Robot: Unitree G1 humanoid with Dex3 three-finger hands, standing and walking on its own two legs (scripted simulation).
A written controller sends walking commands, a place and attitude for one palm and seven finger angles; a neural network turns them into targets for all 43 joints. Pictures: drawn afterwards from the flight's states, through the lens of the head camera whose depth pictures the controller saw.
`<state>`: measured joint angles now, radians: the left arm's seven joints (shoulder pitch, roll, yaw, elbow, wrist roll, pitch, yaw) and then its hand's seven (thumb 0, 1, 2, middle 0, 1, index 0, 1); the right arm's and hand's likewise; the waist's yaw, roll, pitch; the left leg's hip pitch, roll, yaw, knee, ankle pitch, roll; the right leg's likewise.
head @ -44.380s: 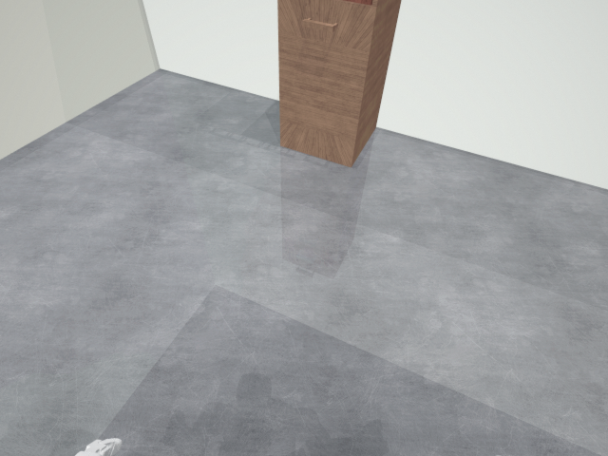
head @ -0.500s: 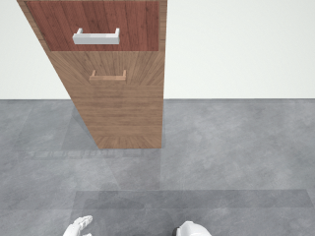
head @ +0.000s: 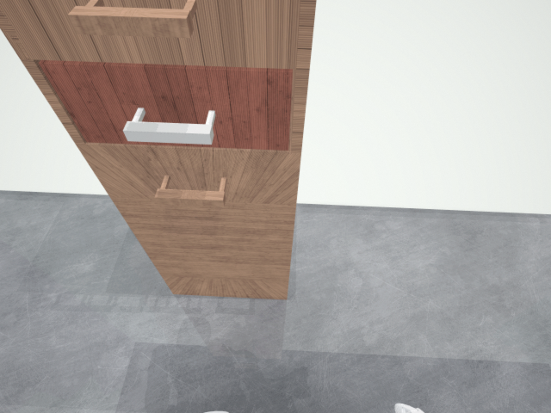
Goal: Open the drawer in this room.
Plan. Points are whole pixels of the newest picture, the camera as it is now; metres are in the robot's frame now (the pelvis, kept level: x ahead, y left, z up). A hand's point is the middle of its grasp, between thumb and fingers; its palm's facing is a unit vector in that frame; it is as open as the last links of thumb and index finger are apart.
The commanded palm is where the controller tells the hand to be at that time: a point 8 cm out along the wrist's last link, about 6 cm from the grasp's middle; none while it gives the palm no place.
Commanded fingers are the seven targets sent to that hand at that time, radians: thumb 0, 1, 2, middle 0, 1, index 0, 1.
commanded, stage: come to a stop and stand still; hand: left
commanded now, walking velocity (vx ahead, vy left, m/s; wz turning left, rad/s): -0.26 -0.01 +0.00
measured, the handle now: (172, 124) +0.52 +0.22 +0.10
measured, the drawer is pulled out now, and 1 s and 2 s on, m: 0.00 0.00 0.00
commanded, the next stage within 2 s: look again from close up in 1.34 s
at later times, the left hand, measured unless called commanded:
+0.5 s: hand out of the picture +0.04 +0.15 -0.16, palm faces +0.04 -0.97 -0.25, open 7.4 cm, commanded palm none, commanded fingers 0.00 0.90 0.90 -0.20 -0.30 -0.20 -0.30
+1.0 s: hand out of the picture +0.00 +0.19 -0.18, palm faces +0.02 -0.98 -0.19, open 7.4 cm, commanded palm none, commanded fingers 0.00 0.90 0.90 -0.20 -0.30 -0.20 -0.30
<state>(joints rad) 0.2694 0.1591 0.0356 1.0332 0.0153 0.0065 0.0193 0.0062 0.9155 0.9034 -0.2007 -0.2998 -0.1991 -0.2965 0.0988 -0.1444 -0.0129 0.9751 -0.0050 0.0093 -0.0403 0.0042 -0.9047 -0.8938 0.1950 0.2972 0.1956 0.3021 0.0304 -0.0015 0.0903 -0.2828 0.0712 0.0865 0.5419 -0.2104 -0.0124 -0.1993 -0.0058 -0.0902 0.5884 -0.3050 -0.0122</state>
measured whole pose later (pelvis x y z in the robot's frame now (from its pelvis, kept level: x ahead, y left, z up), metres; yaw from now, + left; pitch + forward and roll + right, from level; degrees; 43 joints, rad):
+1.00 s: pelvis +0.00 +0.00 +0.00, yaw +0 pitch +0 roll +0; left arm 0.26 0.20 0.01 1.11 0.01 0.01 0.02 0.01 0.91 0.90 -0.20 -0.30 -0.20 -0.30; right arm 0.25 -0.16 0.01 1.09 -0.01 0.00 -0.03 0.01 -0.91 -0.89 0.20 0.30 0.20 0.30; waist 0.01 -0.03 0.06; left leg -0.17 0.00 0.03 0.42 -0.24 0.01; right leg -0.14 -0.05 0.00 0.40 -0.25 0.04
